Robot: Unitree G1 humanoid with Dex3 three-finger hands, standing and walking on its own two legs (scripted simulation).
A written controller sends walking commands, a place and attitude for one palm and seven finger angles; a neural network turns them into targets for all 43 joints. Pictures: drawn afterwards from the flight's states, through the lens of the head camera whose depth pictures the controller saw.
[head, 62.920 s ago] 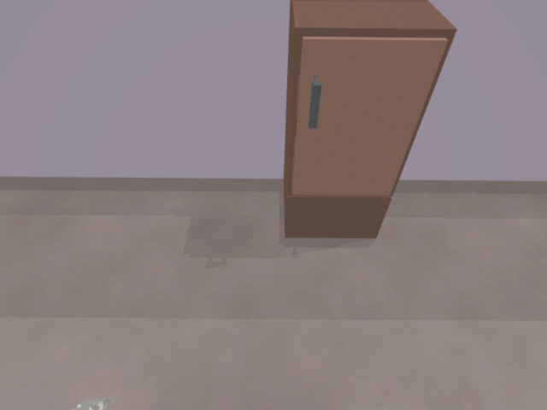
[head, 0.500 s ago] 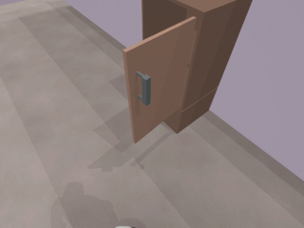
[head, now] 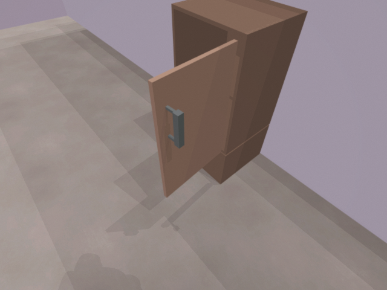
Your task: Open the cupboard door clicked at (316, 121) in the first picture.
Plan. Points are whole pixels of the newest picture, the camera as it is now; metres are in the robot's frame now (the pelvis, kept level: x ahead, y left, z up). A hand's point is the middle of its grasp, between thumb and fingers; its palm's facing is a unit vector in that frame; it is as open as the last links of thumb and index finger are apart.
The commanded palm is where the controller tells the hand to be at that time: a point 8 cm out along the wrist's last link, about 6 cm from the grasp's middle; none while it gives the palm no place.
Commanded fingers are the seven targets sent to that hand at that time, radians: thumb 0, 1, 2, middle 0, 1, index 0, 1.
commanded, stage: let the arm hang, fingers relaxed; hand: left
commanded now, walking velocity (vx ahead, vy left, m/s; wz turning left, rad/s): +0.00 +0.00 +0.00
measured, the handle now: (174, 126) +0.60 +0.09 -0.03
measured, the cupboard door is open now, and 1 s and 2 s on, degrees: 95 95 95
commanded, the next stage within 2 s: look to check the result in 0.06 s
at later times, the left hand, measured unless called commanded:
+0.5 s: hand out of the picture -0.04 +0.16 -0.17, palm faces +0.04 -0.98 -0.19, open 7.4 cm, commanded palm none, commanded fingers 0.00 0.90 0.90 -0.20 -0.30 -0.20 -0.30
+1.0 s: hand out of the picture -0.02 +0.15 -0.18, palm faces +0.04 -0.99 -0.17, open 7.4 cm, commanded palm none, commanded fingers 0.00 0.90 0.90 -0.20 -0.30 -0.20 -0.30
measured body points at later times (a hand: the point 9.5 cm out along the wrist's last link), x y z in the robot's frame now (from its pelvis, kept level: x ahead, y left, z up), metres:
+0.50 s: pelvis +0.01 +0.00 +0.00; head +0.02 -0.01 +0.45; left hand -0.04 +0.21 -0.16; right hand +0.00 -0.22 -0.16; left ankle +0.07 +0.13 -0.73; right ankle -0.08 -0.09 -0.74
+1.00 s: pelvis +0.02 -0.01 +0.00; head +0.02 -0.01 +0.45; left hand -0.02 +0.20 -0.16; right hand +0.01 -0.22 -0.16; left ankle +0.07 +0.13 -0.73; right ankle -0.08 -0.09 -0.73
